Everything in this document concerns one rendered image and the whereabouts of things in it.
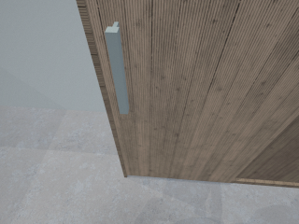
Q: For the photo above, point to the handle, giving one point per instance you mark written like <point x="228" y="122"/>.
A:
<point x="113" y="39"/>

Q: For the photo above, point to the wardrobe door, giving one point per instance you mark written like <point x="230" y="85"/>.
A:
<point x="279" y="161"/>
<point x="210" y="83"/>

